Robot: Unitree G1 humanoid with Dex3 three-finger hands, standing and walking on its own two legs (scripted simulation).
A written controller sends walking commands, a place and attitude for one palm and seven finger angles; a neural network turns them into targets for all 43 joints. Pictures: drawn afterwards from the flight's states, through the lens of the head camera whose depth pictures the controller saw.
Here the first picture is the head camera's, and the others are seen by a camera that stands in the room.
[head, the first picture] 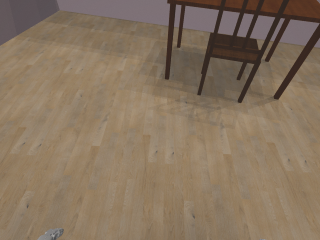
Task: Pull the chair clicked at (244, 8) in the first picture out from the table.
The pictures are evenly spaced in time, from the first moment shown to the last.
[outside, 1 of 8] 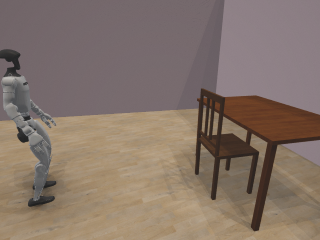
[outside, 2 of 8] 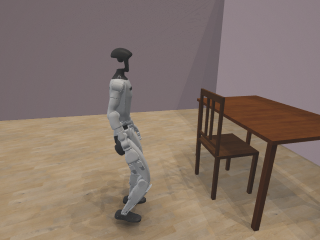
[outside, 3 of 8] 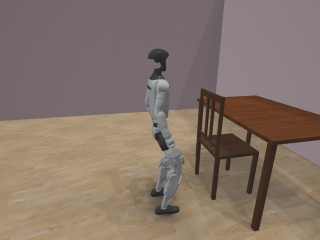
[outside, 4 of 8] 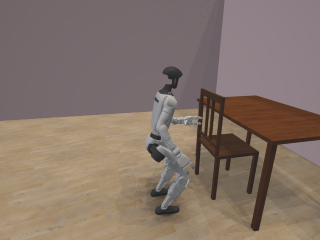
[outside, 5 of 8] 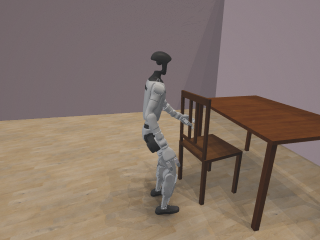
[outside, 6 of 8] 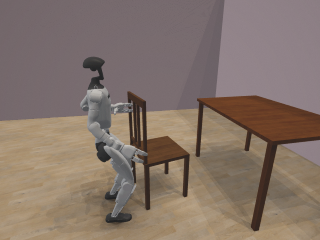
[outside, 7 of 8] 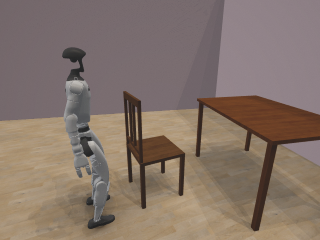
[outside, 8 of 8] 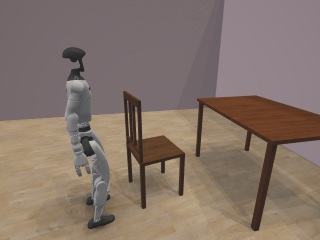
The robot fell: no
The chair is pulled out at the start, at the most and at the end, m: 0.00 0.69 0.69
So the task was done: yes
